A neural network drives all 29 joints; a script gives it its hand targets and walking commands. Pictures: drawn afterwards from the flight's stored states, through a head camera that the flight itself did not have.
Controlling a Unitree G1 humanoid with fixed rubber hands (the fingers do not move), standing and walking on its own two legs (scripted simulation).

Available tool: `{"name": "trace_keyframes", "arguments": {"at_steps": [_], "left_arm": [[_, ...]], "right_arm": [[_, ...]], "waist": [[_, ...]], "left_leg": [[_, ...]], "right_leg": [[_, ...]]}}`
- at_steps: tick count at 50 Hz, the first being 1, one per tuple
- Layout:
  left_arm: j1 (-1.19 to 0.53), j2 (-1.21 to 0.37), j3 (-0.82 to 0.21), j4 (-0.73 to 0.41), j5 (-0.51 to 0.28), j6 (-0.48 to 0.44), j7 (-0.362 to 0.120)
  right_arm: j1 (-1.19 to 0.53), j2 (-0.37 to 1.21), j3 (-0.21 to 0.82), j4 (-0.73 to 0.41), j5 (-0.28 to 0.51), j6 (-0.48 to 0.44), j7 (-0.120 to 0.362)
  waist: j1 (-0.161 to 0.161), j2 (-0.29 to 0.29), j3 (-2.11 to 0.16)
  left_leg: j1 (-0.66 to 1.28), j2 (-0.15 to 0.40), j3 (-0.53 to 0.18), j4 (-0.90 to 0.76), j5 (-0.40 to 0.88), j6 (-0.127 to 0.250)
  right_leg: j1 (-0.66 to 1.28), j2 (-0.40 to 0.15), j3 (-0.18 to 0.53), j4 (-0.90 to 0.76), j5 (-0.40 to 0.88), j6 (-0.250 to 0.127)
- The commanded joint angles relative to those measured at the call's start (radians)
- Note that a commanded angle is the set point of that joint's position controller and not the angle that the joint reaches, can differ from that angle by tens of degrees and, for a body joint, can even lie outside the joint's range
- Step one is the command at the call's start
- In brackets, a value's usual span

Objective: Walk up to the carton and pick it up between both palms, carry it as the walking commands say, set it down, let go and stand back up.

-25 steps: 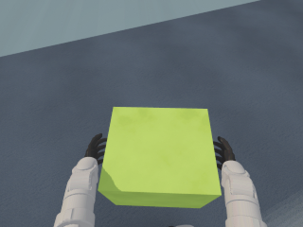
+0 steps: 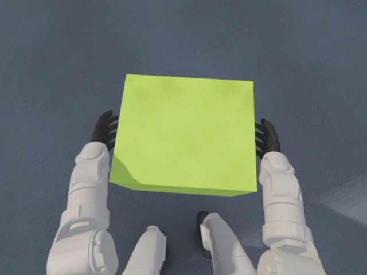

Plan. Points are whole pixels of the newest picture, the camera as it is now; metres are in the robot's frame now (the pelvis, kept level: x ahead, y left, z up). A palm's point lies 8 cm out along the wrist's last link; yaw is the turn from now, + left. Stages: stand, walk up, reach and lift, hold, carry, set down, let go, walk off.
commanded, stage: set down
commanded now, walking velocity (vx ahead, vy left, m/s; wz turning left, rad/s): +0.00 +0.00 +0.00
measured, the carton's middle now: (185, 143) +0.40 -0.03 -0.14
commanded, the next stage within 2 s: none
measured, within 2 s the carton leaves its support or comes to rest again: neither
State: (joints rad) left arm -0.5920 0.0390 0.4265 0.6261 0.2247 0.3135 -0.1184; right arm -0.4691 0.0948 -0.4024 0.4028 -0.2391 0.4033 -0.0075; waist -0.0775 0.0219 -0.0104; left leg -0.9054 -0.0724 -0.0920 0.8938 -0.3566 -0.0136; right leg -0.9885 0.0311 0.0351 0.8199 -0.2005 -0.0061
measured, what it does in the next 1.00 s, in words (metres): lowers itself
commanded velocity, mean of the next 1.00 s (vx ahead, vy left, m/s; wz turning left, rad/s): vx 0.00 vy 0.00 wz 0.00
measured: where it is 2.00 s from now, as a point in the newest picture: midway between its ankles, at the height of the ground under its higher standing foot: (183, 253)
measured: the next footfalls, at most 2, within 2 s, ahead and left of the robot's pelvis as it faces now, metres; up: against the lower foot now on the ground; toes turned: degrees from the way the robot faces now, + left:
none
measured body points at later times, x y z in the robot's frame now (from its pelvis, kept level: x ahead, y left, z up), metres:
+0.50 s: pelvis +0.00 +0.02 -0.07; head +0.21 +0.01 +0.32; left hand +0.42 +0.17 -0.16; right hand +0.37 -0.21 -0.16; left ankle +0.03 +0.12 -0.68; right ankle +0.10 -0.11 -0.68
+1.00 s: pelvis -0.02 +0.00 -0.14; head +0.22 -0.02 +0.23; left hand +0.44 +0.17 -0.24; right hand +0.40 -0.22 -0.25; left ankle +0.03 +0.12 -0.68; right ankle +0.10 -0.11 -0.68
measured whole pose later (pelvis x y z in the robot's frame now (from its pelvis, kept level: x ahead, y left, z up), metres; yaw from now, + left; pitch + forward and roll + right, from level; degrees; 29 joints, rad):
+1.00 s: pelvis -0.02 +0.00 -0.14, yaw +1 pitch +41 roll +3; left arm -0.82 0.09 0.40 0.72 0.08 0.28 -0.01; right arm -0.74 -0.08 -0.39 0.59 -0.11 0.34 -0.02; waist -0.04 0.03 -0.17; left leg -1.69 -0.12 -0.04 1.51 -0.54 -0.02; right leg -1.80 0.06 0.08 1.44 -0.36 0.02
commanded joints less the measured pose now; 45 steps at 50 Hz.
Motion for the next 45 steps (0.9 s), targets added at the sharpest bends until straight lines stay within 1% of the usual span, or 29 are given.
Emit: {"name": "trace_keyframes", "arguments": {"at_steps": [1,4,5,7,8,13,16,20,21,22,23,24,26,27,28,30,31,33,35,41,42,45], "left_arm": [[-0.553,-0.967,-0.577,-0.037,-0.149,-0.025,-0.269],[-0.541,-0.985,-0.552,-0.008,-0.132,-0.020,-0.250],[-0.538,-0.989,-0.542,-0.001,-0.129,-0.020,-0.243],[-0.535,-0.999,-0.541,-0.001,-0.130,-0.021,-0.231],[-0.539,-1.000,-0.542,-0.008,-0.132,-0.021,-0.225],[-0.574,-0.994,-0.576,-0.060,-0.161,-0.030,-0.201],[-0.602,-0.995,-0.606,-0.087,-0.184,-0.034,-0.187],[-0.633,-1.001,-0.638,-0.104,-0.214,-0.034,-0.172],[-0.646,-1.008,-0.654,-0.109,-0.227,-0.035,-0.169],[-0.650,-1.007,-0.663,-0.115,-0.234,-0.035,-0.166],[-0.670,-1.003,-0.669,-0.122,-0.244,-0.035,-0.163],[-0.676,-1.003,-0.677,-0.122,-0.250,-0.033,-0.160],[-0.692,-1.005,-0.690,-0.123,-0.265,-0.032,-0.154],[-0.701,-1.001,-0.695,-0.126,-0.271,-0.033,-0.151],[-0.704,-0.998,-0.695,-0.118,-0.273,-0.032,-0.149],[-0.704,-0.993,-0.692,-0.106,-0.277,-0.034,-0.144],[-0.709,-0.985,-0.686,-0.096,-0.276,-0.034,-0.143],[-0.714,-0.973,-0.672,-0.077,-0.274,-0.038,-0.140],[-0.728,-0.956,-0.655,-0.061,-0.272,-0.042,-0.138],[-0.782,-0.912,-0.593,-0.007,-0.268,-0.059,-0.136],[-0.790,-0.904,-0.582,0.002,-0.268,-0.061,-0.138],[-0.829,-0.892,-0.568,0.009,-0.278,-0.068,-0.144]], "right_arm": [[-0.644,0.805,0.609,-0.048,0.179,-0.063,0.299],[-0.666,0.768,0.579,-0.030,0.172,-0.069,0.316],[-0.679,0.760,0.570,-0.023,0.170,-0.072,0.321],[-0.687,0.747,0.560,-0.018,0.171,-0.076,0.330],[-0.689,0.744,0.563,-0.010,0.173,-0.077,0.335],[-0.710,0.736,0.573,-0.008,0.187,-0.088,0.349],[-0.731,0.731,0.587,-0.010,0.204,-0.096,0.352],[-0.755,0.714,0.592,-0.009,0.221,-0.104,0.352],[-0.758,0.713,0.595,-0.012,0.226,-0.105,0.350],[-0.771,0.710,0.603,-0.018,0.235,-0.107,0.348],[-0.766,0.702,0.598,-0.006,0.237,-0.105,0.348],[-0.779,0.706,0.603,-0.008,0.242,-0.106,0.345],[-0.784,0.701,0.601,0.000,0.250,-0.105,0.339],[-0.788,0.700,0.605,0.006,0.254,-0.105,0.336],[-0.782,0.697,0.599,0.017,0.253,-0.104,0.333],[-0.798,0.698,0.601,0.025,0.261,-0.106,0.326],[-0.801,0.699,0.597,0.034,0.261,-0.105,0.323],[-0.815,0.702,0.597,0.046,0.268,-0.106,0.314],[-0.833,0.706,0.592,0.065,0.268,-0.107,0.304],[-0.923,0.720,0.597,0.074,0.282,-0.116,0.266],[-0.944,0.721,0.599,0.070,0.284,-0.117,0.259],[-0.990,0.720,0.608,0.055,0.292,-0.124,0.239]], "waist": [[-0.019,0.037,-0.906],[-0.014,0.049,-0.869],[-0.011,0.042,-0.868],[-0.017,0.036,-0.888],[-0.009,0.028,-0.903],[-0.002,0.005,-1.009],[0.003,0.007,-1.069],[-0.006,0.017,-1.118],[-0.017,0.016,-1.137],[-0.010,0.023,-1.157],[-0.019,0.026,-1.163],[-0.017,0.028,-1.180],[-0.028,0.031,-1.194],[-0.025,0.032,-1.199],[-0.030,0.035,-1.197],[-0.021,0.036,-1.197],[-0.021,0.034,-1.191],[-0.009,0.028,-1.179],[-0.001,0.012,-1.156],[0.033,-0.039,-1.143],[0.033,-0.055,-1.148],[0.037,-0.076,-1.186]], "left_leg": [[-0.056,-0.068,0.061,-0.065,0.141,0.035],[-0.095,-0.064,0.056,-0.053,0.126,0.025],[-0.105,-0.062,0.052,-0.042,0.131,0.022],[-0.109,-0.064,0.048,-0.022,0.148,0.015],[-0.114,-0.063,0.045,-0.012,0.156,0.012],[-0.147,-0.065,0.046,0.058,0.197,0.004],[-0.169,-0.066,0.047,0.103,0.217,0.000],[-0.195,-0.067,0.051,0.162,0.224,-0.005],[-0.193,-0.067,0.049,0.176,0.225,-0.007],[-0.198,-0.068,0.053,0.191,0.237,-0.010],[-0.208,-0.066,0.053,0.206,0.235,-0.012],[-0.210,-0.067,0.055,0.219,0.232,-0.013],[-0.231,-0.068,0.057,0.243,0.227,-0.017],[-0.245,-0.070,0.060,0.254,0.223,-0.018],[-0.256,-0.070,0.060,0.262,0.218,-0.018],[-0.293,-0.073,0.066,0.283,0.208,-0.019],[-0.313,-0.074,0.069,0.292,0.197,-0.017],[-0.366,-0.078,0.078,0.309,0.170,-0.014],[-0.421,-0.079,0.082,0.322,0.141,-0.009],[-0.571,-0.091,0.103,0.377,0.053,0.008],[-0.599,-0.092,0.105,0.390,0.043,0.011],[-0.649,-0.100,0.114,0.427,0.024,0.015]], "right_leg": [[0.559,0.057,-0.002,0.063,0.253,0.010],[0.447,0.059,-0.017,0.091,0.216,0.003],[0.416,0.061,-0.019,0.103,0.213,0.001],[0.374,0.065,-0.025,0.126,0.216,-0.001],[0.360,0.066,-0.028,0.139,0.218,-0.001],[0.281,0.074,-0.037,0.218,0.237,0.004],[0.233,0.078,-0.039,0.268,0.242,0.005],[0.156,0.078,-0.043,0.328,0.226,0.005],[0.145,0.080,-0.046,0.340,0.224,0.006],[0.132,0.080,-0.046,0.353,0.228,0.007],[0.108,0.080,-0.049,0.369,0.222,0.007],[0.096,0.080,-0.048,0.381,0.214,0.007],[0.080,0.081,-0.050,0.403,0.210,0.008],[0.076,0.082,-0.049,0.411,0.207,0.008],[0.062,0.081,-0.051,0.421,0.204,0.010],[0.052,0.081,-0.048,0.438,0.196,0.011],[0.042,0.080,-0.047,0.448,0.193,0.013],[0.043,0.079,-0.044,0.460,0.182,0.016],[0.032,0.078,-0.044,0.477,0.169,0.020],[0.054,0.075,-0.032,0.516,0.128,0.032],[0.063,0.076,-0.031,0.524,0.125,0.035],[0.080,0.076,-0.026,0.548,0.124,0.039]]}}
